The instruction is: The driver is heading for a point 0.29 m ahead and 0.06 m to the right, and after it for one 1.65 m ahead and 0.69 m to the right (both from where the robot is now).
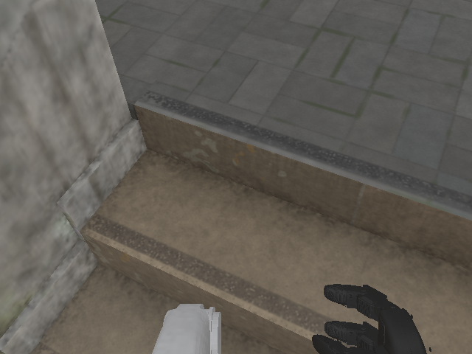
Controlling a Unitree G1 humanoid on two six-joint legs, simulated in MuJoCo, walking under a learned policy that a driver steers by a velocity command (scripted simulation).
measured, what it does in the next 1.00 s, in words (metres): climbs, turning right: left foot 0.17 m higher, then right foot 0.16 m higher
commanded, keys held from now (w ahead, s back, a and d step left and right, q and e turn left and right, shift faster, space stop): w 0.08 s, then w+e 0.92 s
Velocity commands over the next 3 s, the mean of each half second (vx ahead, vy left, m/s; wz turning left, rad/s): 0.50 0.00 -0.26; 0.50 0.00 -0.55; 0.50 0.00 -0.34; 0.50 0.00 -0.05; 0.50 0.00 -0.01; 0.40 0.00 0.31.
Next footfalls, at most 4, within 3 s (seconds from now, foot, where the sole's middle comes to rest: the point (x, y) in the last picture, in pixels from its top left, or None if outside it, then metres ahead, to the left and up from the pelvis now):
0.12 left None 0.29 0.09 -0.62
0.66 right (323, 279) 0.52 -0.12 -0.45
1.16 left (324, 109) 0.88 -0.14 -0.29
1.64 right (456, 88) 0.96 -0.47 -0.29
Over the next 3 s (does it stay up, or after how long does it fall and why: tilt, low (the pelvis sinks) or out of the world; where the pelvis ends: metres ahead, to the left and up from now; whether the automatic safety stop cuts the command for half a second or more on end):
stays up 1.50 -0.75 0.50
